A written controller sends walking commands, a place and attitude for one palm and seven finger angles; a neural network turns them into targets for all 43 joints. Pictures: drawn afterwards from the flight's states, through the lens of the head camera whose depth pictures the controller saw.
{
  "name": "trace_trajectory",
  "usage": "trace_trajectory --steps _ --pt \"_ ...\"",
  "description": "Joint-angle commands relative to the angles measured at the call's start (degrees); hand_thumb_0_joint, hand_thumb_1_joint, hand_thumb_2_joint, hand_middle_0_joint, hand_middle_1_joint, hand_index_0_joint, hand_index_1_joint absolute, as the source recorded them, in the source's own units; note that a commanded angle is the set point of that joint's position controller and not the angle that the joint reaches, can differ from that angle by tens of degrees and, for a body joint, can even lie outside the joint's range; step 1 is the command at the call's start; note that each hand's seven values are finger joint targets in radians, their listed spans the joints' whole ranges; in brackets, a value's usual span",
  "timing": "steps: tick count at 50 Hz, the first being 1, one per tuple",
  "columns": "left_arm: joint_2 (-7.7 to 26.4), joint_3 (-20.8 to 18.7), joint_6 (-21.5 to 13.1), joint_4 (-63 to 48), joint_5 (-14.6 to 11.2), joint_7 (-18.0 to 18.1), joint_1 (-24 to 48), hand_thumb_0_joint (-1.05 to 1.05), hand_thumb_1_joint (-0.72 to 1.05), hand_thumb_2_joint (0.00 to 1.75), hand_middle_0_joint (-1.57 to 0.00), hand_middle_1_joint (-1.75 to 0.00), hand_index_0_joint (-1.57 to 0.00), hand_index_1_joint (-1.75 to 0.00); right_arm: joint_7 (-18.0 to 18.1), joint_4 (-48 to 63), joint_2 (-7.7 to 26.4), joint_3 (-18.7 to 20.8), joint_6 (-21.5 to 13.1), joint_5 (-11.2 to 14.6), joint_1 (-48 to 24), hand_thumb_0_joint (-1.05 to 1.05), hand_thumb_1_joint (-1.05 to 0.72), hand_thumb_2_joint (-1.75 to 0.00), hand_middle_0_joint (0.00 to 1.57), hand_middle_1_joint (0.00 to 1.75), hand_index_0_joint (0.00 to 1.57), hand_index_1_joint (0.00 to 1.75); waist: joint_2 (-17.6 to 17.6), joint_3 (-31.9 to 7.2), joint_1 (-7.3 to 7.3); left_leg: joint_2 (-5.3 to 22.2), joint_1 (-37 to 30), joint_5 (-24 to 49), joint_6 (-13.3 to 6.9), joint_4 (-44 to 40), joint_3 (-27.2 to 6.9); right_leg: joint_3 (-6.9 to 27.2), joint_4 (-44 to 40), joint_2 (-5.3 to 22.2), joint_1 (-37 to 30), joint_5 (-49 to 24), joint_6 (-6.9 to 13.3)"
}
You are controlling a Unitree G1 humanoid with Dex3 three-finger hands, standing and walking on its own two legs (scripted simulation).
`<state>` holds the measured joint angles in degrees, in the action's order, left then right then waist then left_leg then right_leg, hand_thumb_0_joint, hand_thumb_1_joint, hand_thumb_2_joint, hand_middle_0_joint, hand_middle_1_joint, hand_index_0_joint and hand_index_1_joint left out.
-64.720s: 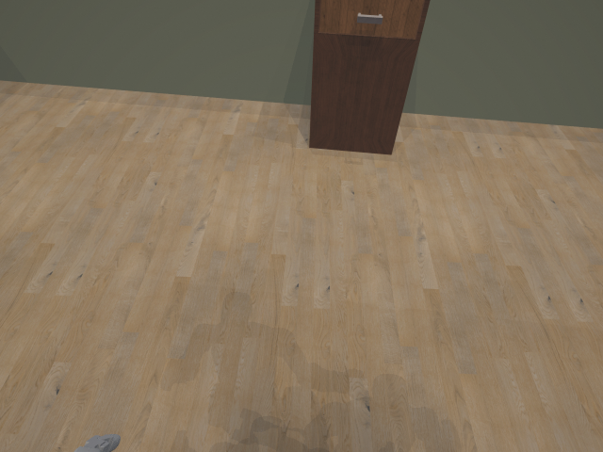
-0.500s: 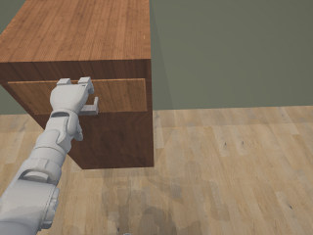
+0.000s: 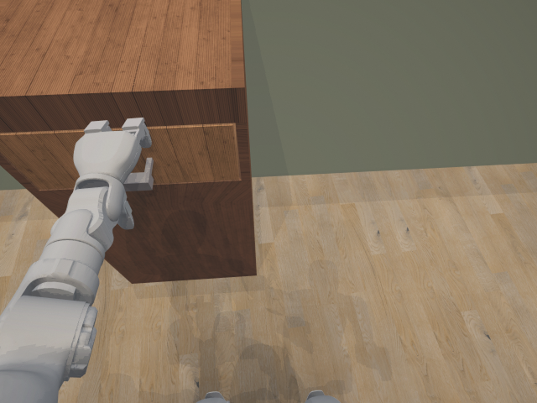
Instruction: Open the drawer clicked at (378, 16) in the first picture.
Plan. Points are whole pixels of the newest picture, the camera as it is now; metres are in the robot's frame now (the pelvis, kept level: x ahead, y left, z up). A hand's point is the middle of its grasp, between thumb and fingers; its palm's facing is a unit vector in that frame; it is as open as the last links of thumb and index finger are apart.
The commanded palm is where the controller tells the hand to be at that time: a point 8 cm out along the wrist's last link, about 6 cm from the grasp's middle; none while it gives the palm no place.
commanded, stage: re-aim the fingers above the handle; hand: left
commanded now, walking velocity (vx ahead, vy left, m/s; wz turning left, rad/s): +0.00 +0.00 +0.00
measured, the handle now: (124, 173) +0.52 +0.25 -0.03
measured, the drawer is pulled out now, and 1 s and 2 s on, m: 0.00 0.00 0.00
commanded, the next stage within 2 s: lower the fingers behind the handle in 1.62 s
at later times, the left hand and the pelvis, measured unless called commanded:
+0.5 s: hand (116, 182) +0.45 +0.23 +0.04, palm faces -0.01 -0.02 -1.00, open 13.8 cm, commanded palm +0.43 +0.24 +0.09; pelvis -0.01 +0.01 +0.00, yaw +1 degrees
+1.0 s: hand (110, 176) +0.47 +0.24 +0.03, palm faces -0.01 -0.02 -1.00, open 13.8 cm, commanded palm +0.44 +0.25 +0.09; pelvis -0.01 +0.01 +0.00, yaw +0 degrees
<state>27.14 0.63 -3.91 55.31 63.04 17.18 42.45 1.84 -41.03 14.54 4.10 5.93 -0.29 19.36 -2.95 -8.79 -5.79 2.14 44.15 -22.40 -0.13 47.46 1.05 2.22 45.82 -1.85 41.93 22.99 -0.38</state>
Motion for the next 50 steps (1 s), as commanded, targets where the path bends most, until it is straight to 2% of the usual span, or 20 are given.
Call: trace_trajectory --steps 1,2,4,9,13,14,15,18,21,24,25,27,29,31,34,38,40,42,46,50 --pt "17.2 -6.4 0.8 -10.2 -0.3 2.7 18.3 0.00 -0.50 0.30 -0.30 -1.20 -0.30 -1.20 0.2 4.1 8.8 2.8 -0.8 -0.1 4.8 0.00 -0.90 -0.90 0.20 0.30 0.20 0.30 1.4 -23.4 1.98 -2.9 -16.3 25.8 -2.0 -2.6 1.6 -2.5 -4.1 -2.0 -12.8 -27.0 1.8" --pt "19.3 -7.7 0.7 -11.0 0.1 2.9 18.3 0.00 -0.50 0.30 -0.30 -1.20 -0.30 -1.20 0.3 4.1 8.9 2.7 -0.7 0.0 4.6 0.00 -0.90 -0.90 0.20 0.30 0.20 0.30 1.2 -23.9 2.35 -2.9 -16.4 25.6 -2.0 -2.8 1.7 -2.2 -4.2 -2.0 -13.3 -27.1 1.7" --pt "19.1 -7.8 0.3 -12.5 -0.4 2.9 17.5 0.00 -0.50 0.30 -0.30 -1.20 -0.30 -1.20 0.4 4.2 9.0 2.8 -0.8 0.0 4.3 0.00 -0.90 -0.90 0.20 0.30 0.20 0.30 1.2 -24.8 2.42 -2.9 -16.9 26.3 -2.0 -2.9 1.6 -2.2 -4.2 -2.0 -14.7 -27.9 1.9" --pt "14.0 -3.2 -0.8 -14.5 -1.1 2.8 20.5 0.00 -0.50 0.30 -0.30 -1.20 -0.30 -1.20 0.7 3.5 8.7 3.3 -1.4 0.2 4.4 0.00 -0.90 -0.90 0.20 0.30 0.20 0.30 0.5 -21.5 -0.12 -2.5 -19.8 24.0 -2.0 -3.7 1.1 -2.7 -5.9 -2.2 -11.0 -23.7 1.9" --pt "11.5 -1.4 -1.3 -15.1 -1.3 2.7 20.5 0.00 -0.50 0.30 -0.30 -1.20 -0.30 -1.20 0.8 2.9 8.4 3.6 -1.9 0.2 4.6 0.00 -0.90 -0.90 0.20 0.30 0.20 0.30 -1.9 -21.4 -0.02 -2.5 -23.0 25.0 -1.6 -3.9 0.4 -3.3 -6.0 -2.4 -8.2 -21.8 2.2" --pt "10.1 0.2 -1.2 -15.4 -1.6 2.6 22.6 0.00 -0.50 0.30 -0.30 -1.20 -0.30 -1.20 0.7 2.7 8.5 3.4 -2.0 0.2 4.5 0.00 -0.90 -0.90 0.20 0.30 0.20 0.30 -2.6 -20.6 -0.89 -2.4 -23.3 25.2 -1.5 -4.0 0.1 -3.5 -6.3 -2.4 -7.3 -21.4 2.3" --pt "10.2 -0.1 -1.1 -13.6 -0.9 2.9 23.0 0.00 -0.50 0.30 -0.30 -1.20 -0.30 -1.20 0.7 2.5 8.3 3.4 -2.0 0.2 4.6 0.00 -0.90 -0.90 0.20 0.30 0.20 0.30 -0.6 -20.1 -1.02 -2.2 -22.7 24.0 -1.6 -4.0 -0.1 -3.6 -6.2 -2.3 -6.2 -19.9 2.0" --pt "10.3 0.1 0.0 -12.3 -0.7 3.5 23.7 0.00 -0.50 0.30 -0.30 -1.20 -0.30 -1.20 0.5 2.7 8.5 3.1 -1.9 0.2 4.1 0.00 -0.90 -0.90 0.20 0.30 0.20 0.30 -2.1 -18.6 -0.60 -2.5 -21.9 21.8 -1.3 -4.7 -0.2 -3.9 -6.3 -2.3 -5.7 -18.1 2.5" --pt "12.9 -1.9 1.2 -9.7 0.0 4.3 25.3 0.00 -0.50 0.30 -0.30 -1.20 -0.30 -1.20 0.4 2.9 8.7 2.8 -1.8 0.2 3.7 0.00 -0.90 -0.90 0.20 0.30 0.20 0.30 -1.0 -18.2 -0.43 -2.6 -20.2 19.4 -1.5 -4.6 -0.1 -3.6 -6.2 -2.1 -5.4 -16.4 2.4" --pt "16.4 -4.5 2.1 -9.0 0.5 4.5 26.1 0.00 -0.50 0.30 -0.30 -1.20 -0.30 -1.20 0.4 3.6 8.9 2.5 -1.7 0.0 3.6 0.00 -0.90 -0.90 0.20 0.30 0.20 0.30 -0.2 -21.3 0.64 -2.7 -19.4 20.3 -1.5 -4.3 0.0 -3.3 -5.3 -2.0 -7.5 -17.3 2.4" --pt "14.2 -2.6 2.2 -8.6 0.8 4.3 25.8 0.00 -0.50 0.30 -0.30 -1.20 -0.30 -1.20 0.4 4.3 8.5 2.4 -1.7 0.0 3.7 0.00 -0.90 -0.90 0.20 0.30 0.20 0.30 -0.8 -22.2 0.54 -2.9 -19.4 20.6 -1.5 -4.1 0.3 -3.4 -5.1 -2.0 -7.7 -17.9 2.2" --pt "14.7 -3.1 2.4 -8.7 0.7 3.7 24.4 0.00 -0.50 0.30 -0.30 -1.20 -0.30 -1.20 0.3 4.5 8.6 2.4 -1.7 0.0 3.7 0.00 -0.90 -0.90 0.20 0.30 0.20 0.30 -1.4 -22.5 0.96 -2.8 -19.7 21.9 -1.5 -3.7 0.6 -3.3 -5.0 -2.1 -8.1 -19.4 2.2" --pt "20.3 -5.8 2.7 -6.6 0.9 3.0 28.3 0.00 -0.50 0.30 -0.30 -1.20 -0.30 -1.20 0.8 3.8 9.4 2.0 -1.3 0.0 4.2 0.00 -0.90 -0.90 0.20 0.30 0.20 0.30 1.3 -20.5 -0.28 -2.8 -16.3 20.3 -1.8 -3.3 0.4 -2.8 -4.9 -1.8 -8.3 -19.2 1.9" --pt "17.2 -3.0 2.5 -5.1 0.9 2.0 27.2 0.00 -0.50 0.30 -0.30 -1.20 -0.30 -1.20 1.0 4.3 9.1 2.0 -1.5 0.2 4.6 0.00 -0.90 -0.90 0.20 0.30 0.20 0.30 0.6 -19.3 -0.70 -2.9 -16.0 18.1 -1.9 -3.6 0.7 -2.8 -5.6 -1.8 -6.8 -17.5 1.8" --pt "13.8 -0.5 0.4 -7.4 -0.3 0.1 29.2 0.00 -0.50 0.30 -0.30 -1.20 -0.30 -1.20 1.3 4.1 8.9 2.6 -2.2 0.0 6.0 0.00 -0.90 -0.90 0.20 0.30 0.20 0.30 0.3 -22.2 -2.12 -2.5 -19.1 20.0 -1.9 -2.9 0.3 -2.9 -5.5 -2.0 -6.3 -18.5 1.9" --pt "12.0 0.0 -2.5 -10.0 -1.1 -0.9 27.2 0.00 -0.50 0.30 -0.30 -1.20 -0.30 -1.20 1.3 3.2 8.6 3.0 -2.3 -0.3 7.2 0.00 -0.90 -0.90 0.20 0.30 0.20 0.30 -1.9 -23.0 -1.41 -2.3 -20.8 22.8 -1.7 -1.9 0.0 -3.2 -4.8 -2.3 -4.5 -19.4 2.1" --pt "13.6 -1.7 -3.1 -9.4 -0.9 -0.1 26.6 0.00 -0.50 0.30 -0.30 -1.20 -0.30 -1.20 1.2 2.8 8.6 3.0 -2.1 -0.4 7.4 0.00 -0.90 -0.90 0.20 0.30 0.20 0.30 -1.4 -22.4 -1.18 -2.4 -19.4 22.9 -1.8 -1.7 0.0 -3.1 -4.6 -2.3 -4.4 -19.4 2.0" --pt "18.7 -5.7 -3.2 -10.3 -0.1 1.5 27.1 0.00 -0.50 0.30 -0.30 -1.20 -0.30 -1.20 1.1 2.4 9.1 2.8 -1.8 -0.5 7.3 0.00 -0.90 -0.90 0.20 0.30 0.20 0.30 -1.6 -23.7 0.09 -2.5 -17.8 22.8 -1.7 -1.6 0.0 -2.9 -3.8 -2.2 -5.5 -19.8 2.1" --pt "22.1 -8.5 -1.2 -9.0 0.4 3.8 24.7 0.00 -0.50 0.30 -0.30 -1.20 -0.30 -1.20 0.4 1.9 9.5 2.6 -1.0 -0.6 6.7 0.00 -0.90 -0.90 0.20 0.30 0.20 0.30 -2.7 -24.1 1.23 -2.6 -16.3 24.6 -1.5 -1.4 0.3 -3.1 -2.8 -2.3 -7.3 -22.2 2.3" --pt "20.3 -6.8 0.6 -9.1 0.3 3.4 24.0 0.00 -0.50 0.30 -0.30 -1.20 -0.30 -1.20 0.2 2.8 9.5 2.7 -0.7 -0.3 6.4 0.00 -0.90 -0.90 0.20 0.30 0.20 0.30 -1.8 -26.6 0.87 -2.5 -18.0 25.4 -1.6 -1.9 0.8 -2.9 -3.5 -2.4 -9.4 -23.3 1.9"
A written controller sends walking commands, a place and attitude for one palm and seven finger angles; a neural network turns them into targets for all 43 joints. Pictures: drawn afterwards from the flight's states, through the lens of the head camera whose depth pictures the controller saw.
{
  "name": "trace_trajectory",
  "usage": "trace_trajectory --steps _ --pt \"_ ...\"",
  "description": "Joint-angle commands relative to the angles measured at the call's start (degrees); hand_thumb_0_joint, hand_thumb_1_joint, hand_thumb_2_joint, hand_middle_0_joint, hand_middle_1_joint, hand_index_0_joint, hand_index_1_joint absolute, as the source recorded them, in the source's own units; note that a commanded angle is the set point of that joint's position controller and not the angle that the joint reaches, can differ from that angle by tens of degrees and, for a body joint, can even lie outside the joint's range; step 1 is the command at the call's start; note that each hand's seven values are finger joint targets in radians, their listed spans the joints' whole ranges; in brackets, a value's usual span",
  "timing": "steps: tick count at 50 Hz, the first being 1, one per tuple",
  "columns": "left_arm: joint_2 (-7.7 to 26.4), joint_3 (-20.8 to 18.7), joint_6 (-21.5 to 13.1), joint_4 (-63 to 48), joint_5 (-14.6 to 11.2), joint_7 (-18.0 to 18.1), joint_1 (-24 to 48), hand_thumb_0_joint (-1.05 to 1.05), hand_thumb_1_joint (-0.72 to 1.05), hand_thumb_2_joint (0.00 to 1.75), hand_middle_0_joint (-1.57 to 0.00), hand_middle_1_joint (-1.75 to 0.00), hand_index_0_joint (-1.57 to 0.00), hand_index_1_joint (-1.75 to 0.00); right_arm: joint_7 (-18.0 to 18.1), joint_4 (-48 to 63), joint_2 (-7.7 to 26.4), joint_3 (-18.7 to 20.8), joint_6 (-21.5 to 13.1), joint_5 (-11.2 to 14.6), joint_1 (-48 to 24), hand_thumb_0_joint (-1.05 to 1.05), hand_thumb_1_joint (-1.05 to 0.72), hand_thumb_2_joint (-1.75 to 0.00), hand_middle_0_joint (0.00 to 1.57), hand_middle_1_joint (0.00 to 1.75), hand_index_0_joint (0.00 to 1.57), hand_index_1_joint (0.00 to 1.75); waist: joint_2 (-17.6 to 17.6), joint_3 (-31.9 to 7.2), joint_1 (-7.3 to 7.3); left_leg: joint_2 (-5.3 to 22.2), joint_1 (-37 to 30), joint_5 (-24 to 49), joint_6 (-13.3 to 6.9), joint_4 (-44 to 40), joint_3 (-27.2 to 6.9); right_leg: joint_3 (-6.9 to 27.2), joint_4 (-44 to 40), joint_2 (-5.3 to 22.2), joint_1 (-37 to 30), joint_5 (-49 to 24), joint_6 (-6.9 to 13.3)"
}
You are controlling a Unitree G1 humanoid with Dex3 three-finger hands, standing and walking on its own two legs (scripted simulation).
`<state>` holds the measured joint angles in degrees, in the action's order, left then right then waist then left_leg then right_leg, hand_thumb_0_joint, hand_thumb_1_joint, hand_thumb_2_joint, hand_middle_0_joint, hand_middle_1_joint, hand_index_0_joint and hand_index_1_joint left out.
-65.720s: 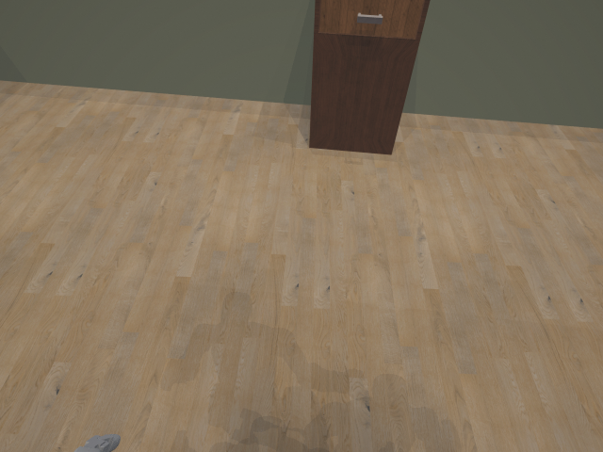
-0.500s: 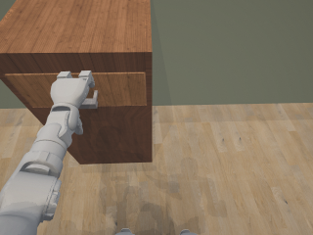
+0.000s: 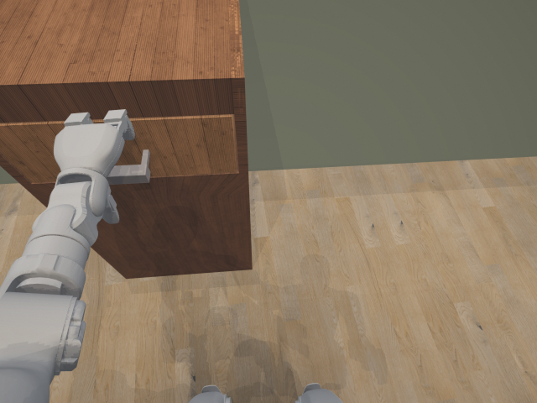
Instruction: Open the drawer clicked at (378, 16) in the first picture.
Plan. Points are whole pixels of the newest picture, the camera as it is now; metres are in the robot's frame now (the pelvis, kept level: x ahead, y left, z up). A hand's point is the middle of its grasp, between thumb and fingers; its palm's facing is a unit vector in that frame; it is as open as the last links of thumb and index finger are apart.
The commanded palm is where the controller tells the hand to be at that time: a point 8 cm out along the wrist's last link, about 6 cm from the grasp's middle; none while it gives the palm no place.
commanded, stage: re-aim the fingers above the handle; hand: left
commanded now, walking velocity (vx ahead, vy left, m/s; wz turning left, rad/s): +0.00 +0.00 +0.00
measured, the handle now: (120, 165) +0.53 +0.25 -0.02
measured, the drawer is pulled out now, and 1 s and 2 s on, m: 0.00 0.00 0.00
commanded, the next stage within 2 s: lower the fingers behind the handle in 0.62 s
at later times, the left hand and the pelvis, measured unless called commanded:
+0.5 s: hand (102, 170) +0.47 +0.25 +0.03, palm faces -0.05 -0.01 -1.00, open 13.8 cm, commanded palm +0.45 +0.24 +0.09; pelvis +0.00 +0.00 +0.00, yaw +1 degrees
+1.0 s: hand (108, 179) +0.47 +0.24 +0.01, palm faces -0.09 -0.02 -1.00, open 13.8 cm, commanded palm +0.46 +0.24 +0.07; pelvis +0.00 +0.00 +0.00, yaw +0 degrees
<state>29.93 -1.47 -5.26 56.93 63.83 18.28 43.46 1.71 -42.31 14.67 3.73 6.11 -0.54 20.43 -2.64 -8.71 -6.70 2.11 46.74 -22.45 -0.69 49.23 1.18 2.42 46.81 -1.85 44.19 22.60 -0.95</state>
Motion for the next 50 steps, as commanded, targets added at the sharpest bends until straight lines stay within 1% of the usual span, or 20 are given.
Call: trace_trajectory --steps 1,4,5,6,7,12,14,16,19,23,26,31,34,36,38,39,41,46,47,50 --pt "15.8 -3.0 2.6 -9.7 -0.8 1.7 22.7 0.00 -0.50 0.30 -0.30 -1.20 -0.30 -1.20 0.5 3.7 9.5 3.2 -0.9 0.1 5.3 0.00 -0.90 -0.90 0.20 0.30 0.20 0.30 -2.1 -24.0 0.89 -2.4 -20.7 24.4 -1.0 -3.9 0.6 -3.2 -5.2 -2.5 -10.5 -22.2 2.6" --pt "13.4 -0.8 1.7 -11.7 -1.8 -0.3 24.4 0.00 -0.50 0.30 -0.30 -1.20 -0.30 -1.20 1.0 3.9 9.3 3.4 -1.3 0.2 5.5 0.00 -0.90 -0.90 0.20 0.30 0.20 0.30 -1.8 -23.6 -0.12 -2.1 -22.6 24.2 -1.1 -4.7 0.2 -3.4 -6.3 -2.5 -10.3 -21.4 2.6" --pt "10.7 1.4 1.1 -12.0 -1.9 -0.8 25.2 0.00 -0.50 0.30 -0.30 -1.20 -0.30 -1.20 1.2 4.0 8.9 3.4 -1.5 0.3 5.6 0.00 -0.90 -0.90 0.20 0.30 0.20 0.30 -1.0 -23.4 -1.02 -2.1 -23.4 23.6 -1.4 -4.7 0.2 -3.3 -6.8 -2.5 -9.2 -20.7 2.2" --pt "12.1 0.2 0.7 -12.0 -2.2 -1.2 24.5 0.00 -0.50 0.30 -0.30 -1.20 -0.30 -1.20 1.4 3.5 9.2 3.6 -1.6 0.3 5.8 0.00 -0.90 -0.90 0.20 0.30 0.20 0.30 -1.5 -21.9 -0.65 -2.0 -23.6 23.1 -1.2 -4.8 0.0 -3.4 -6.9 -2.5 -8.4 -20.0 2.5" --pt "10.6 1.9 0.1 -12.6 -1.9 -1.4 26.4 0.00 -0.50 0.30 -0.30 -1.20 -0.30 -1.20 1.5 3.7 9.0 3.3 -1.7 0.3 5.7 0.00 -0.90 -0.90 0.20 0.30 0.20 0.30 -1.7 -21.5 -1.22 -2.1 -23.6 22.3 -1.2 -5.0 -0.3 -3.5 -6.9 -2.4 -7.3 -18.6 2.4" --pt "13.0 -1.0 -1.2 -11.4 -1.2 0.3 26.1 0.00 -0.50 0.30 -0.30 -1.20 -0.30 -1.20 1.3 3.4 8.8 3.2 -1.8 0.0 5.7 0.00 -0.90 -0.90 0.20 0.30 0.20 0.30 -2.4 -21.3 -0.19 -2.2 -22.5 22.9 -1.0 -4.5 -0.4 -3.7 -6.0 -2.2 -6.5 -18.4 2.7" --pt "17.6 -4.6 -0.1 -9.7 -1.1 1.2 24.6 0.00 -0.50 0.30 -0.30 -1.20 -0.30 -1.20 0.9 3.5 9.5 2.8 -1.2 0.0 5.2 0.00 -0.90 -0.90 0.20 0.30 0.20 0.30 -1.9 -21.5 1.12 -2.4 -20.3 23.0 -0.9 -4.3 -0.2 -3.5 -5.3 -2.2 -8.2 -19.2 3.0" --pt "15.2 -2.7 0.9 -8.9 -0.3 2.1 24.9 0.00 -0.50 0.30 -0.30 -1.20 -0.30 -1.20 0.6 3.9 9.0 2.7 -1.2 -0.1 5.0 0.00 -0.90 -0.90 0.20 0.30 0.20 0.30 -3.2 -21.6 0.96 -2.5 -20.3 23.4 -0.9 -4.0 0.1 -3.7 -4.9 -2.3 -7.4 -19.6 2.9" --pt "15.8 -3.3 2.2 -9.4 -0.4 1.9 24.9 0.00 -0.50 0.30 -0.30 -1.20 -0.30 -1.20 0.4 4.5 9.3 2.9 -0.9 -0.1 5.1 0.00 -0.90 -0.90 0.20 0.30 0.20 0.30 -1.9 -25.3 1.15 -2.4 -21.7 26.0 -0.8 -3.5 0.2 -3.5 -4.5 -2.3 -9.8 -22.0 2.8" --pt "11.0 -0.1 1.6 -13.2 -1.2 0.4 23.9 0.00 -0.50 0.30 -0.30 -1.20 -0.30 -1.20 0.5 4.9 8.8 3.6 -1.1 -0.1 5.4 0.00 -0.90 -0.90 0.20 0.30 0.20 0.30 -3.3 -27.0 0.53 -2.1 -26.2 29.7 -0.9 -3.1 0.1 -3.7 -5.1 -2.6 -9.3 -23.6 2.6" --pt "12.6 -1.4 1.0 -12.0 -2.0 -0.6 21.4 0.00 -0.50 0.30 -0.30 -1.20 -0.30 -1.20 0.9 4.4 9.0 3.4 -0.8 0.0 5.1 0.00 -0.90 -0.90 0.20 0.30 0.20 0.30 -0.3 -23.8 0.46 -2.2 -23.8 28.0 -1.1 -3.6 0.0 -3.6 -5.7 -2.5 -10.3 -23.9 2.5" --pt "12.1 -0.7 0.2 -12.5 -1.3 0.5 23.5 0.00 -0.50 0.30 -0.30 -1.20 -0.30 -1.20 0.9 4.1 8.7 3.2 -0.9 0.1 4.6 0.00 -0.90 -0.90 0.20 0.30 0.20 0.30 -2.9 -20.5 0.46 -2.4 -22.6 24.6 -1.0 -4.4 0.0 -3.7 -6.0 -2.4 -8.3 -20.7 2.9" --pt "15.4 -3.0 0.7 -12.4 -1.2 1.4 25.6 0.00 -0.50 0.30 -0.30 -1.20 -0.30 -1.20 0.8 4.0 9.0 3.1 -0.9 0.0 4.7 0.00 -0.90 -0.90 0.20 0.30 0.20 0.30 -1.4 -22.0 0.49 -2.5 -21.8 24.0 -1.1 -4.2 0.1 -3.4 -5.8 -2.3 -9.5 -20.7 2.8" --pt "13.6 -1.7 1.2 -10.6 -0.9 1.6 24.2 0.00 -0.50 0.30 -0.30 -1.20 -0.30 -1.20 0.7 4.0 8.8 3.0 -0.9 0.1 4.8 0.00 -0.90 -0.90 0.20 0.30 0.20 0.30 -2.5 -22.3 0.61 -2.6 -21.6 23.9 -1.0 -4.3 0.1 -3.5 -5.6 -2.4 -9.2 -20.7 2.8" --pt "14.0 -1.7 2.1 -7.5 -0.8 1.3 23.6 0.00 -0.50 0.30 -0.30 -1.20 -0.30 -1.20 0.6 3.9 9.1 2.9 -0.9 0.1 5.0 0.00 -0.90 -0.90 0.20 0.30 0.20 0.30 -0.3 -20.4 0.32 -2.6 -19.5 22.0 -1.1 -4.4 0.4 -3.4 -5.8 -2.2 -9.1 -20.0 2.6" --pt "15.1 -2.6 1.9 -7.9 -1.0 0.9 23.5 0.00 -0.50 0.30 -0.30 -1.20 -0.30 -1.20 0.6 4.0 9.3 2.8 -0.9 0.1 5.0 0.00 -0.90 -0.90 0.20 0.30 0.20 0.30 -0.2 -21.6 0.76 -2.6 -19.3 22.8 -1.1 -4.3 0.4 -3.2 -5.5 -2.2 -10.1 -20.9 2.7" --pt "12.7 -0.7 1.4 -8.5 -0.9 0.3 22.5 0.00 -0.50 0.30 -0.30 -1.20 -0.30 -1.20 0.7 4.3 8.9 3.1 -1.1 0.1 5.2 0.00 -0.90 -0.90 0.20 0.30 0.20 0.30 -1.7 -23.0 0.51 -2.6 -20.5 23.3 -1.2 -3.6 0.8 -2.9 -5.5 -2.2 -9.6 -21.8 2.6" --pt "13.5 -1.3 -0.7 -8.3 -1.0 -0.1 22.9 0.00 -0.50 0.30 -0.30 -1.20 -0.30 -1.20 1.2 4.1 9.0 3.1 -1.3 -0.1 5.5 0.00 -0.90 -0.90 0.20 0.30 0.20 0.30 0.5 -21.6 -0.32 -2.6 -17.8 21.3 -1.5 -2.6 0.7 -2.5 -5.0 -2.0 -8.5 -21.2 2.3" --pt "15.0 -2.4 -1.5 -9.2 -0.4 0.3 23.8 0.00 -0.50 0.30 -0.30 -1.20 -0.30 -1.20 1.3 4.0 9.0 3.1 -1.3 -0.1 5.7 0.00 -0.90 -0.90 0.20 0.30 0.20 0.30 0.0 -22.6 0.02 -2.5 -17.6 21.6 -1.4 -2.4 0.5 -2.5 -4.4 -2.0 -7.9 -20.8 2.3" --pt "14.6 -2.3 -2.7 -10.6 -0.1 1.7 25.7 0.00 -0.50 0.30 -0.30 -1.20 -0.30 -1.20 1.2 3.7 8.7 3.2 -1.7 -0.4 5.9 0.00 -0.90 -0.90 0.20 0.30 0.20 0.30 -2.1 -24.6 -0.25 -2.5 -17.8 22.3 -1.3 -1.2 0.1 -2.7 -3.1 -2.0 -6.3 -20.3 2.4"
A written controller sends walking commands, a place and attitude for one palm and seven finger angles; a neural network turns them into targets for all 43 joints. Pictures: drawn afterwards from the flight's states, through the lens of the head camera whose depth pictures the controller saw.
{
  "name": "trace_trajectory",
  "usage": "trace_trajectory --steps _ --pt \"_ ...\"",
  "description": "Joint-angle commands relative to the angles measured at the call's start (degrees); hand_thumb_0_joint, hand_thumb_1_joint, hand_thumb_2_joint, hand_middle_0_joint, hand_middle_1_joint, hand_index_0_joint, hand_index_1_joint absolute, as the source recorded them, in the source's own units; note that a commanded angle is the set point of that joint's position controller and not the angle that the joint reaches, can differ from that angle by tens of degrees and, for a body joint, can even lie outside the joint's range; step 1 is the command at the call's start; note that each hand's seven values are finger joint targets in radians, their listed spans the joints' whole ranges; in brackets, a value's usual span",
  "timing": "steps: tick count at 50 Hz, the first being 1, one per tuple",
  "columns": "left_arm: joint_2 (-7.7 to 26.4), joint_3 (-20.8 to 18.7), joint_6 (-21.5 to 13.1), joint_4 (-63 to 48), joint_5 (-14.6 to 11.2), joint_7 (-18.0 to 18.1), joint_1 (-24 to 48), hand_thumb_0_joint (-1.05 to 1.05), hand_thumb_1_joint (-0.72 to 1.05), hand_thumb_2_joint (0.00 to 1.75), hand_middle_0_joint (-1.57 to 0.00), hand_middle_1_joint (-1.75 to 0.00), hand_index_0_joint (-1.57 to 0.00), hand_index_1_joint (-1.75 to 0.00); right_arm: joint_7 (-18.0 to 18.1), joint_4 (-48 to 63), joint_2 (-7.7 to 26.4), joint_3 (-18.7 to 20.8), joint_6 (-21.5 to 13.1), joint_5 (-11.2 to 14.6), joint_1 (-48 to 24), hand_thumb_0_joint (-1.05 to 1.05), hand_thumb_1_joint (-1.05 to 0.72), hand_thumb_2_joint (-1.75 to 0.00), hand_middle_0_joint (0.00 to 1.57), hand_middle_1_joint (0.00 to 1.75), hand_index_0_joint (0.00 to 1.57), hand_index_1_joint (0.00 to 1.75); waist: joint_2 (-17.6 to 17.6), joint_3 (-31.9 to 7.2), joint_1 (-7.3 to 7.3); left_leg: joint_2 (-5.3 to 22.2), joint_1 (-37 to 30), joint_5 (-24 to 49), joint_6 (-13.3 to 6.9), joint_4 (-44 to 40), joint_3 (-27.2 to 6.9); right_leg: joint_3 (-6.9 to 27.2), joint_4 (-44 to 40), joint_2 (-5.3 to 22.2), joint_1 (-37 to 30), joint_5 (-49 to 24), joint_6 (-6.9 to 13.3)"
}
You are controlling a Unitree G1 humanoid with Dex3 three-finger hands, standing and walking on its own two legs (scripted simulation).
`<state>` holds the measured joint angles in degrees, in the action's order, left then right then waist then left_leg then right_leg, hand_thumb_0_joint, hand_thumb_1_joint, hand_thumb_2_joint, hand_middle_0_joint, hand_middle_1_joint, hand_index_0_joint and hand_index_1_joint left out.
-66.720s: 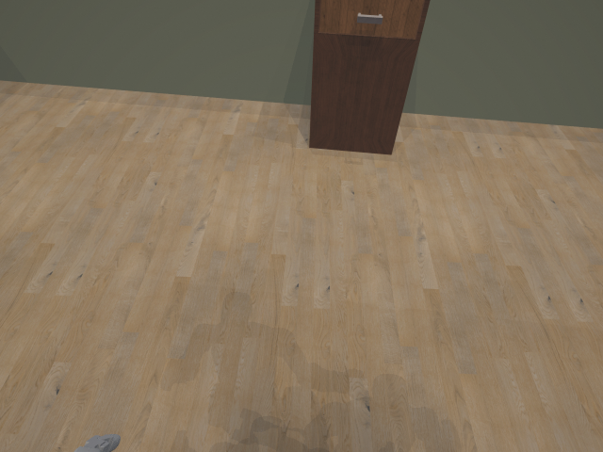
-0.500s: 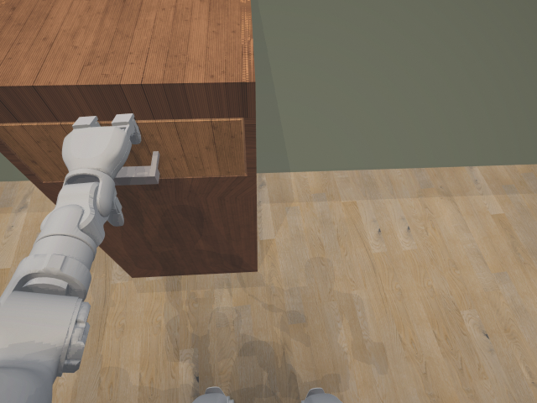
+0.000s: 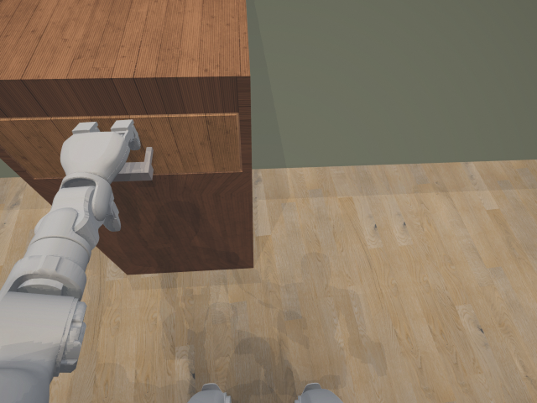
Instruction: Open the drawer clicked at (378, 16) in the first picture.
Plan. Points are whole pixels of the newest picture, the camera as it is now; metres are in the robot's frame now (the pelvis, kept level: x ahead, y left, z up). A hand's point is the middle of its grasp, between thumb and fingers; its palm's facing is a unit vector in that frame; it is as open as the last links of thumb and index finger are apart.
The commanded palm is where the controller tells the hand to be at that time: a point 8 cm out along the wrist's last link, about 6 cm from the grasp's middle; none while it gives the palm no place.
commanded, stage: lower the fingers behind the handle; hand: left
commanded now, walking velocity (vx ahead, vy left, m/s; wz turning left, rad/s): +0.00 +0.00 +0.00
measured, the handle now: (123, 162) +0.53 +0.24 -0.02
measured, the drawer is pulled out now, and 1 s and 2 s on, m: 0.00 0.00 0.00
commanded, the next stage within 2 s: lift the hand off the handle in 1.32 s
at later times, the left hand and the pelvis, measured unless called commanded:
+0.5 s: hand (110, 181) +0.48 +0.25 -0.01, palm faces -0.07 -0.01 -1.00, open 13.8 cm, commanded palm +0.46 +0.24 +0.04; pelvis -0.01 +0.01 -0.02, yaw +0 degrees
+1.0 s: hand (112, 187) +0.47 +0.25 -0.02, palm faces -0.03 +0.03 -1.00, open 13.8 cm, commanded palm +0.45 +0.23 +0.01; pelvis -0.02 +0.01 -0.03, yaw +0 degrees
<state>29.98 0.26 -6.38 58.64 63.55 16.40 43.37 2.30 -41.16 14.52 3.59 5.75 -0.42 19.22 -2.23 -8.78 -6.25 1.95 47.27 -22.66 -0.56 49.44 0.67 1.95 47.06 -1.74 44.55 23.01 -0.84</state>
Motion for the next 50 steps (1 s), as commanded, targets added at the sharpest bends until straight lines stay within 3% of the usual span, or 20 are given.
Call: trace_trajectory --steps 1,2,4,7,8,10,15,16,18,20,21,25,30,31,36,38,44,46,48,50 --pt "15.9 -5.5 -1.3 -11.0 0.0 4.1 23.5 0.00 -0.50 0.30 -0.30 -1.20 -0.30 -1.20 0.4 2.1 9.3 3.5 -1.3 -0.7 7.0 0.00 -0.90 -0.90 0.20 0.30 0.20 0.30 -2.6 -23.8 -0.11 -2.3 -17.9 22.3 -1.3 -0.9 0.6 -2.2 -3.0 -2.2 -6.0 -20.4 2.6" --pt "15.4 -4.8 -1.3 -11.3 0.6 4.8 25.7 0.00 -0.50 0.30 -0.30 -1.20 -0.30 -1.20 0.5 2.1 9.1 3.4 -1.3 -0.7 7.0 0.00 -0.90 -0.90 0.20 0.30 0.20 0.30 -2.8 -23.9 -0.90 -2.3 -17.4 22.4 -1.3 -0.5 0.6 -2.2 -2.7 -2.2 -5.0 -20.4 2.3" --pt "16.3 -5.8 -0.6 -10.9 0.5 5.6 25.4 0.00 -0.50 0.30 -0.30 -1.20 -0.30 -1.20 0.1 1.6 9.5 3.4 -1.3 -1.1 7.2 0.00 -0.90 -0.90 0.20 0.30 0.20 0.30 -3.6 -25.5 -0.38 -2.2 -17.4 23.6 -1.0 0.1 0.3 -2.5 -1.6 -2.3 -5.0 -20.8 2.7" --pt "15.5 -4.7 0.9 -9.4 1.1 6.5 26.7 0.00 -0.50 0.30 -0.30 -1.20 -0.30 -1.20 -0.1 1.4 9.4 3.3 -1.3 -1.0 7.3 0.00 -0.90 -0.90 0.20 0.30 0.20 0.30 -4.2 -25.7 -1.10 -2.2 -16.7 22.7 -1.1 0.6 0.5 -2.6 -1.4 -2.3 -3.8 -20.2 2.4" --pt "16.4 -5.6 1.6 -8.5 0.7 6.3 24.8 0.00 -0.50 0.30 -0.30 -1.20 -0.30 -1.20 -0.2 1.3 9.7 3.3 -1.1 -1.1 7.4 0.00 -0.90 -0.90 0.20 0.30 0.20 0.30 -4.1 -25.9 -0.31 -2.2 -17.0 23.0 -1.0 0.6 0.4 -2.7 -1.3 -2.4 -4.5 -20.4 2.6" --pt "15.4 -4.2 1.9 -9.1 0.9 5.8 26.9 0.00 -0.50 0.30 -0.30 -1.20 -0.30 -1.20 0.0 1.6 9.5 3.2 -0.9 -1.0 7.7 0.00 -0.90 -0.90 0.20 0.30 0.20 0.30 -3.3 -27.9 -1.38 -2.1 -17.2 23.5 -1.1 1.0 0.1 -2.7 -1.0 -2.4 -4.1 -20.5 2.3" --pt "14.4 -3.5 0.8 -9.0 0.3 4.2 26.8 0.00 -0.50 0.30 -0.30 -1.20 -0.30 -1.20 0.4 1.1 9.4 3.2 -1.2 -1.2 8.1 0.00 -0.90 -0.90 0.20 0.30 0.20 0.30 -3.5 -26.8 -1.99 -1.7 -17.7 23.8 -1.2 1.7 -0.1 -2.8 -0.9 -2.4 -2.2 -20.1 2.3" --pt "15.0 -4.1 1.1 -7.4 0.0 3.9 24.0 0.00 -0.50 0.30 -0.30 -1.20 -0.30 -1.20 0.4 0.8 9.8 3.1 -1.0 -1.3 8.0 0.00 -0.90 -0.90 0.20 0.30 0.20 0.30 -3.1 -25.8 -1.23 -1.7 -17.1 23.1 -1.0 1.7 -0.2 -3.0 -0.6 -2.5 -2.2 -19.5 2.6" --pt "12.8 -2.5 1.0 -7.1 0.2 3.8 23.4 0.00 -0.50 0.30 -0.30 -1.20 -0.30 -1.20 0.4 1.1 9.3 3.1 -1.0 -1.2 8.0 0.00 -0.90 -0.90 0.20 0.30 0.20 0.30 -3.5 -24.7 -1.28 -1.8 -16.1 22.7 -1.1 1.7 0.0 -3.0 -0.5 -2.5 -1.5 -19.1 2.6" --pt "13.9 -3.7 0.4 -7.2 0.5 4.0 22.9 0.00 -0.50 0.30 -0.30 -1.20 -0.30 -1.20 0.3 1.2 9.3 3.0 -0.9 -1.3 8.1 0.00 -0.90 -0.90 0.20 0.30 0.20 0.30 -3.1 -25.5 -1.04 -1.6 -15.9 23.6 -1.0 2.2 -0.2 -3.1 0.2 -2.4 -1.0 -19.3 2.5" --pt "11.5 -2.0 0.8 -5.9 0.3 3.8 21.1 0.00 -0.50 0.30 -0.30 -1.20 -0.30 -1.20 0.1 1.2 9.3 3.0 -0.8 -1.3 8.0 0.00 -0.90 -0.90 0.20 0.30 0.20 0.30 -2.4 -24.0 -1.13 -1.7 -15.3 22.7 -0.9 2.2 -0.4 -3.3 0.2 -2.6 -0.3 -18.5 2.7" --pt "11.2 -1.7 0.7 -6.7 0.6 4.6 23.7 0.00 -0.50 0.30 -0.30 -1.20 -0.30 -1.20 0.1 1.4 9.1 3.0 -0.8 -1.4 8.2 0.00 -0.90 -0.90 0.20 0.30 0.20 0.30 -2.4 -24.2 -1.80 -1.4 -14.7 22.0 -1.0 2.7 -0.6 -3.4 0.7 -2.5 1.3 -17.2 2.6" --pt "10.4 -1.4 1.7 -5.4 1.1 4.8 21.7 0.00 -0.50 0.30 -0.30 -1.20 -0.30 -1.20 -0.2 1.5 9.1 3.1 -0.5 -1.4 8.1 0.00 -0.90 -0.90 0.20 0.30 0.20 0.30 -3.0 -24.8 -1.35 -1.3 -15.0 22.0 -0.7 3.3 -0.8 -3.7 1.6 -2.5 2.9 -16.0 2.7" --pt "8.7 -0.1 2.1 -4.9 0.9 4.8 22.0 0.00 -0.50 0.30 -0.30 -1.20 -0.30 -1.20 -0.2 1.2 9.0 3.2 -0.6 -1.4 8.0 0.00 -0.90 -0.90 0.20 0.30 0.20 0.30 -2.9 -22.8 -1.97 -1.2 -14.9 21.2 -0.6 3.2 -1.0 -3.9 1.3 -2.6 4.0 -15.4 2.9" --pt "8.7 -0.2 3.1 -3.3 0.5 4.7 20.9 0.00 -0.50 0.30 -0.30 -1.20 -0.30 -1.20 -0.3 1.6 9.1 2.9 -0.6 -1.3 7.7 0.00 -0.90 -0.90 0.20 0.30 0.20 0.30 -1.7 -22.2 -1.53 -1.3 -12.6 18.3 -0.8 3.4 -1.1 -3.9 1.9 -2.5 4.3 -13.2 2.9" --pt "8.4 0.5 3.3 -2.8 0.9 4.6 22.5 0.00 -0.50 0.30 -0.30 -1.20 -0.30 -1.20 -0.1 1.6 9.1 2.8 -0.9 -1.3 7.8 0.00 -0.90 -0.90 0.20 0.30 0.20 0.30 -1.6 -21.1 -2.30 -1.2 -11.6 16.5 -0.9 3.6 -1.2 -4.0 2.0 -2.3 5.6 -11.9 2.9" --pt "6.4 1.7 3.5 -1.9 0.7 3.9 22.3 0.00 -0.50 0.30 -0.30 -1.20 -0.30 -1.20 -0.2 1.6 8.9 2.7 -1.2 -1.5 8.1 0.00 -0.90 -0.90 0.20 0.30 0.20 0.30 -1.6 -22.1 -2.62 -1.2 -10.7 16.2 -0.9 5.0 -1.7 -4.1 3.4 -2.3 7.7 -11.1 3.0" --pt "8.7 0.5 3.7 -1.0 0.9 3.8 22.1 0.00 -0.50 0.30 -0.30 -1.20 -0.30 -1.20 0.0 1.5 9.2 2.4 -1.2 -1.3 8.0 0.00 -0.90 -0.90 0.20 0.30 0.20 0.30 -0.7 -21.0 -2.50 -1.2 -8.5 14.5 -1.1 5.5 -1.6 -3.9 3.8 -2.2 7.8 -10.5 2.9" --pt "7.3 1.9 3.7 -2.6 0.7 3.6 23.8 0.00 -0.50 0.30 -0.30 -1.20 -0.30 -1.20 0.1 2.0 8.9 2.5 -1.5 -1.3 8.0 0.00 -0.90 -0.90 0.20 0.30 0.20 0.30 -1.7 -22.1 -2.83 -1.2 -9.0 13.6 -1.1 5.4 -1.6 -3.9 3.7 -2.1 8.1 -9.5 2.8" --pt "8.6 0.8 3.7 -2.7 0.7 3.4 22.9 0.00 -0.50 0.30 -0.30 -1.20 -0.30 -1.20 0.2 2.2 9.0 2.4 -1.5 -1.3 7.9 0.00 -0.90 -0.90 0.20 0.30 0.20 0.30 -2.6 -23.6 -2.22 -1.3 -9.7 13.7 -1.1 5.5 -1.5 -3.8 4.0 -2.2 7.9 -9.4 2.8"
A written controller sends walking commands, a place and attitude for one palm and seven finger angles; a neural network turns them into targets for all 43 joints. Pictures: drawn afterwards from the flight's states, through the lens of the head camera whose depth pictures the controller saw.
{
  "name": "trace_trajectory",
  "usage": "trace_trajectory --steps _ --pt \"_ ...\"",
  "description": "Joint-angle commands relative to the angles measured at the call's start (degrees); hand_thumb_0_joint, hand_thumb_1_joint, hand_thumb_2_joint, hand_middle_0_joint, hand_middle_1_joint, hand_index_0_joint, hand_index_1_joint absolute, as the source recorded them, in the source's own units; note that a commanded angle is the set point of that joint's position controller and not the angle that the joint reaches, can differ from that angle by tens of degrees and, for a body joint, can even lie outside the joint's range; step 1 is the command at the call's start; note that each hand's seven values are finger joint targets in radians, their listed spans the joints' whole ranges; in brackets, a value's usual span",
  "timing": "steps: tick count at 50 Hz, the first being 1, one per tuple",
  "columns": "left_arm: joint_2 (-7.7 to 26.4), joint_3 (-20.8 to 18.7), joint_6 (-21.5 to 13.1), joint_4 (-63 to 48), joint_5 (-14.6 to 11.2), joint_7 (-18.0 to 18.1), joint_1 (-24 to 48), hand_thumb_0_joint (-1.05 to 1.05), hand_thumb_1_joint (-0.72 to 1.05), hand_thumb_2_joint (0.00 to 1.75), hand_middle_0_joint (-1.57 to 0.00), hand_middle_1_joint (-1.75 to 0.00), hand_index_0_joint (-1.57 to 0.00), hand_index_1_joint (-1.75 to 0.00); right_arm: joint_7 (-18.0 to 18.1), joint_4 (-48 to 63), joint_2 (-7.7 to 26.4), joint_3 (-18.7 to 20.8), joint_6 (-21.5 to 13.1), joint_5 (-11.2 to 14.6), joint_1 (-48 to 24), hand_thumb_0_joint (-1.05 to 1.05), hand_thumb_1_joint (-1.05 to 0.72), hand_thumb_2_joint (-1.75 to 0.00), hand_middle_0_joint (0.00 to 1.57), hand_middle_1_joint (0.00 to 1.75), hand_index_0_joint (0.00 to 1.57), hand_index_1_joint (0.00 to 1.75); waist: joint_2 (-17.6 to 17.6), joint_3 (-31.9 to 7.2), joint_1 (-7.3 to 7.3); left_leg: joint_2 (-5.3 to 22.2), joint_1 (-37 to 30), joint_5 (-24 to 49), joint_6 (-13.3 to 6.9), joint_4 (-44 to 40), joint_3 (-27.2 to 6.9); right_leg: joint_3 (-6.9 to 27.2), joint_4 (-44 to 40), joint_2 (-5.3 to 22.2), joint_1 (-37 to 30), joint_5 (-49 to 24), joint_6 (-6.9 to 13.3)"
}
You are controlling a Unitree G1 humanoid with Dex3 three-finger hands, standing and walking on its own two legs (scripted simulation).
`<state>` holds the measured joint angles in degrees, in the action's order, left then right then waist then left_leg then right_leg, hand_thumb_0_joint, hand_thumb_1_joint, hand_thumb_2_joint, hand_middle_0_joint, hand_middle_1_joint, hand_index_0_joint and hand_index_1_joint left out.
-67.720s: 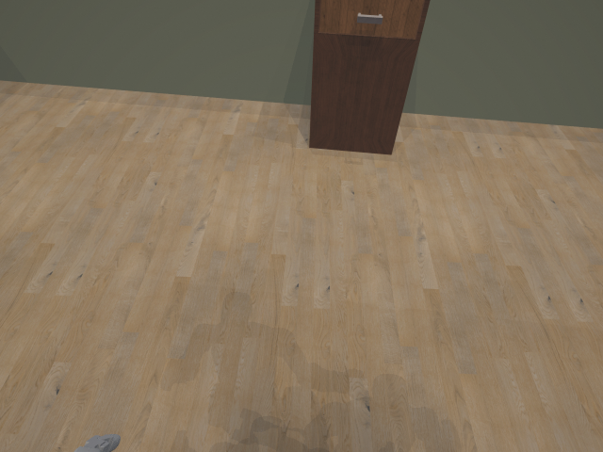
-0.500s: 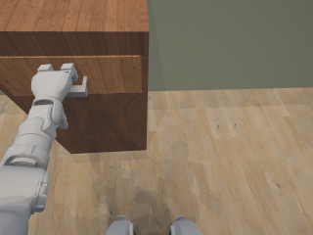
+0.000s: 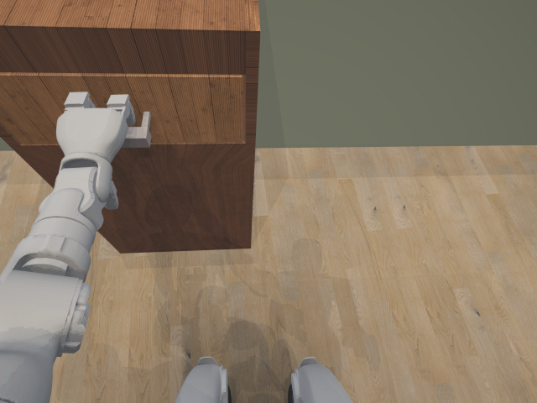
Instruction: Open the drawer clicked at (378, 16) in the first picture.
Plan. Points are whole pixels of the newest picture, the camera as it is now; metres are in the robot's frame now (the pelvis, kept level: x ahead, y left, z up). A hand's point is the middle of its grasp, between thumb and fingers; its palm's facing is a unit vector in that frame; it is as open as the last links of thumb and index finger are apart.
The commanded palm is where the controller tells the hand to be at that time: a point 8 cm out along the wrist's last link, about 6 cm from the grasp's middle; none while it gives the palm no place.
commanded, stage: lower the fingers behind the handle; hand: left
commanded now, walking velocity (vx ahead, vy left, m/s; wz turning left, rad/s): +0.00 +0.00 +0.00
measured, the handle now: (119, 127) +0.55 +0.23 +0.01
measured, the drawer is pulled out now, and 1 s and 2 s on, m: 0.00 0.00 0.00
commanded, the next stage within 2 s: lift the hand off the handle in 0.32 s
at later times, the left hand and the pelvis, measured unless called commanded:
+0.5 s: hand (107, 150) +0.50 +0.24 +0.02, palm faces -0.04 +0.03 -1.00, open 13.8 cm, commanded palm +0.49 +0.23 +0.04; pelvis -0.01 -0.01 -0.01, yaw +0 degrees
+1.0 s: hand (111, 144) +0.50 +0.23 +0.03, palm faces -0.08 -0.01 -1.00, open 13.8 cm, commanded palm +0.50 +0.22 +0.08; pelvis -0.02 +0.00 +0.00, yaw +0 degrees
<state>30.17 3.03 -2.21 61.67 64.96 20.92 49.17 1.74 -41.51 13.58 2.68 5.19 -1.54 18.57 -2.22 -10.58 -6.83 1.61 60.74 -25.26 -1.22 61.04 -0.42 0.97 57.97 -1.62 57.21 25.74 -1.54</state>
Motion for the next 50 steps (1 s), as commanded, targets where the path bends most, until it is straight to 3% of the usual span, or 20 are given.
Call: trace_trajectory --steps 1,2,4,6,9,10,12,15,20,22,24,36,39,41,44,45,46,47,49,50 --pt "7.5 -0.9 -0.3 -5.5 -0.7 -1.2 18.1 0.00 -0.50 0.30 -0.30 -1.20 -0.30 -1.20 0.8 2.4 9.8 3.3 -0.9 -0.1 8.6 0.00 -0.90 -0.90 0.20 0.30 0.20 0.30 -1.9 -20.3 -2.28 -0.8 -22.7 15.5 -0.4 -6.2 -0.8 -3.1 -7.0 -2.3 -3.9 -11.5 3.6" --pt "6.2 0.1 -0.2 -5.2 -0.8 -1.3 18.5 0.00 -0.50 0.30 -0.30 -1.20 -0.30 -1.20 0.8 2.5 9.6 3.2 -1.1 -0.1 8.5 0.00 -0.90 -0.90 0.20 0.30 0.20 0.30 -1.5 -19.6 -2.70 -0.9 -22.0 14.6 -0.5 -6.2 -0.7 -3.1 -7.2 -2.3 -3.7 -10.8 3.4" --pt "9.2 -2.4 -0.3 -6.1 -1.2 -1.5 19.2 0.00 -0.50 0.30 -0.30 -1.20 -0.30 -1.20 1.0 2.1 10.1 3.3 -1.1 -0.1 8.8 0.00 -0.90 -0.90 0.20 0.30 0.20 0.30 -1.7 -21.1 -2.30 -0.7 -22.4 15.3 -0.5 -6.0 -0.8 -2.9 -6.8 -2.2 -4.2 -11.5 3.5" --pt "7.8 -1.0 -0.3 -5.7 -1.2 -1.9 18.6 0.00 -0.50 0.30 -0.30 -1.20 -0.30 -1.20 1.0 2.4 9.7 3.2 -1.3 0.0 8.7 0.00 -0.90 -0.90 0.20 0.30 0.20 0.30 -2.1 -20.8 -2.36 -0.9 -22.2 14.1 -0.6 -6.0 -0.6 -2.9 -7.2 -2.2 -4.2 -10.8 3.4" --pt "10.7 -2.7 -0.5 -4.9 -1.4 -2.3 19.6 0.00 -0.50 0.30 -0.30 -1.20 -0.30 -1.20 1.2 2.1 10.2 2.8 -1.5 0.0 8.9 0.00 -0.90 -0.90 0.20 0.30 0.20 0.30 -1.0 -20.1 -2.38 -1.0 -20.0 12.6 -0.8 -6.0 -0.8 -2.7 -7.0 -2.1 -4.4 -10.0 3.4" --pt "9.0 -0.9 -0.5 -4.6 -1.2 -2.4 20.3 0.00 -0.50 0.30 -0.30 -1.20 -0.30 -1.20 1.4 2.4 9.9 2.7 -1.7 0.2 8.8 0.00 -0.90 -0.90 0.20 0.30 0.20 0.30 -0.5 -19.6 -3.33 -1.1 -19.5 11.8 -1.0 -5.9 -0.6 -2.6 -7.2 -2.1 -4.0 -9.7 3.1" --pt "10.0 -1.6 -0.7 -4.6 -0.9 -2.5 19.6 0.00 -0.50 0.30 -0.30 -1.20 -0.30 -1.20 1.4 2.5 10.0 2.7 -1.7 0.2 8.8 0.00 -0.90 -0.90 0.20 0.30 0.20 0.30 -1.7 -19.9 -2.57 -1.1 -19.4 11.5 -0.8 -5.8 -0.7 -2.7 -6.8 -2.1 -3.6 -9.1 3.3" --pt "8.7 -0.8 -1.0 -5.0 -1.1 -2.7 20.7 0.00 -0.50 0.30 -0.30 -1.20 -0.30 -1.20 1.4 2.3 9.9 2.8 -2.0 0.1 9.3 0.00 -0.90 -0.90 0.20 0.30 0.20 0.30 -1.8 -20.2 -3.31 -0.9 -20.2 12.6 -0.9 -5.5 -0.8 -2.8 -6.7 -2.1 -2.9 -9.9 3.2" --pt "11.6 -2.4 -0.9 -4.3 -1.5 -3.4 20.4 0.00 -0.50 0.30 -0.30 -1.20 -0.30 -1.20 1.7 2.5 10.1 2.5 -2.1 0.3 9.5 0.00 -0.90 -0.90 0.20 0.30 0.20 0.30 -0.5 -20.9 -2.98 -1.2 -18.3 11.7 -1.2 -5.1 -0.4 -2.3 -6.6 -2.0 -4.5 -10.0 3.0" --pt "10.0 -0.8 -0.7 -2.5 -1.4 -3.8 20.5 0.00 -0.50 0.30 -0.30 -1.20 -0.30 -1.20 1.6 2.4 10.0 2.3 -2.1 0.5 9.5 0.00 -0.90 -0.90 0.20 0.30 0.20 0.30 0.4 -18.1 -3.81 -1.1 -16.4 10.3 -1.1 -4.8 -0.5 -2.6 -6.5 -2.0 -2.7 -8.9 3.0" --pt "12.2 -2.1 -0.6 -1.9 -1.5 -3.9 22.0 0.00 -0.50 0.30 -0.30 -1.20 -0.30 -1.20 1.7 2.2 10.4 2.2 -2.2 0.6 9.6 0.00 -0.90 -0.90 0.20 0.30 0.20 0.30 0.7 -18.1 -4.04 -1.2 -15.4 9.8 -1.3 -4.3 -0.4 -2.3 -6.3 -1.9 -2.5 -8.6 3.0" --pt "12.4 -0.7 -0.1 -1.5 -1.0 -5.4 27.0 0.00 -0.50 0.30 -0.30 -1.20 -0.30 -1.20 1.9 2.8 10.5 1.9 -2.3 0.8 10.7 0.00 -0.90 -0.90 0.20 0.30 0.20 0.30 -1.9 -19.6 -5.57 -0.9 -15.7 8.9 -1.2 -3.1 -1.1 -2.8 -4.9 -1.9 1.1 -7.3 2.9" --pt "14.2 -2.1 -0.2 -5.3 -1.4 -5.3 29.8 0.00 -0.50 0.30 -0.30 -1.20 -0.30 -1.20 1.9 3.1 10.6 2.2 -2.3 0.6 11.0 0.00 -0.90 -0.90 0.20 0.30 0.20 0.30 -3.2 -23.3 -4.95 -0.9 -18.7 8.8 -1.1 -4.3 -1.5 -2.8 -5.5 -1.9 -1.0 -7.0 3.0" --pt "12.7 -0.7 0.0 -6.2 -1.7 -5.4 31.1 0.00 -0.50 0.30 -0.30 -1.20 -0.30 -1.20 2.0 3.2 10.2 2.0 -2.4 0.8 10.9 0.00 -0.90 -0.90 0.20 0.30 0.20 0.30 -4.5 -23.0 -5.25 -1.0 -20.0 8.2 -1.0 -5.2 -1.7 -2.9 -6.4 -2.1 -1.0 -6.5 2.9" --pt "15.3 -2.6 -0.6 -10.0 -2.1 -5.2 33.5 0.00 -0.50 0.30 -0.30 -1.20 -0.30 -1.20 2.2 2.9 10.3 2.3 -2.6 0.7 11.3 0.00 -0.90 -0.90 0.20 0.30 0.20 0.30 -6.4 -26.1 -4.55 -0.8 -24.0 9.7 -0.8 -6.4 -2.1 -2.9 -7.2 -2.1 -2.5 -7.3 3.1" --pt "13.6 -1.6 -0.8 -10.5 -2.3 -5.2 33.0 0.00 -0.50 0.30 -0.30 -1.20 -0.30 -1.20 2.3 3.2 10.0 2.3 -2.8 0.6 11.3 0.00 -0.90 -0.90 0.20 0.30 0.20 0.30 -6.3 -26.8 -4.73 -1.0 -25.0 10.0 -0.9 -6.7 -2.1 -2.9 -7.9 -2.2 -3.3 -7.5 2.9" --pt "15.2 -3.0 -0.9 -10.5 -2.3 -5.1 32.7 0.00 -0.50 0.30 -0.30 -1.20 -0.30 -1.20 2.4 2.7 10.2 2.4 -2.8 0.8 11.4 0.00 -0.90 -0.90 0.20 0.30 0.20 0.30 -5.8 -26.1 -4.47 -0.7 -25.8 10.1 -0.8 -7.3 -2.3 -3.0 -8.3 -2.3 -3.3 -7.7 3.0" --pt "14.1 -2.2 -1.2 -11.3 -2.5 -5.0 32.9 0.00 -0.50 0.30 -0.30 -1.20 -0.30 -1.20 2.5 2.8 10.1 2.3 -2.9 0.7 11.4 0.00 -0.90 -0.90 0.20 0.30 0.20 0.30 -6.7 -25.6 -4.34 -0.9 -26.5 11.0 -0.8 -7.9 -2.2 -3.0 -9.0 -2.3 -3.8 -8.1 3.1" --pt "17.5 -5.0 -2.2 -14.2 -2.4 -4.3 33.7 0.00 -0.50 0.30 -0.30 -1.20 -0.30 -1.20 2.4 2.3 10.3 2.5 -2.9 0.5 11.5 0.00 -0.90 -0.90 0.20 0.30 0.20 0.30 -7.6 -28.3 -3.36 -0.7 -29.0 13.7 -0.6 -8.3 -2.1 -2.9 -9.4 -2.5 -5.8 -9.7 3.2" --pt "16.9 -4.9 -2.3 -13.9 -2.4 -3.9 32.3 0.00 -0.50 0.30 -0.30 -1.20 -0.30 -1.20 2.4 2.5 10.1 2.5 -2.8 0.5 11.6 0.00 -0.90 -0.90 0.20 0.30 0.20 0.30 -7.9 -28.0 -3.09 -1.0 -29.3 14.6 -0.7 -8.7 -1.9 -2.9 -10.0 -2.5 -6.6 -10.3 3.2"
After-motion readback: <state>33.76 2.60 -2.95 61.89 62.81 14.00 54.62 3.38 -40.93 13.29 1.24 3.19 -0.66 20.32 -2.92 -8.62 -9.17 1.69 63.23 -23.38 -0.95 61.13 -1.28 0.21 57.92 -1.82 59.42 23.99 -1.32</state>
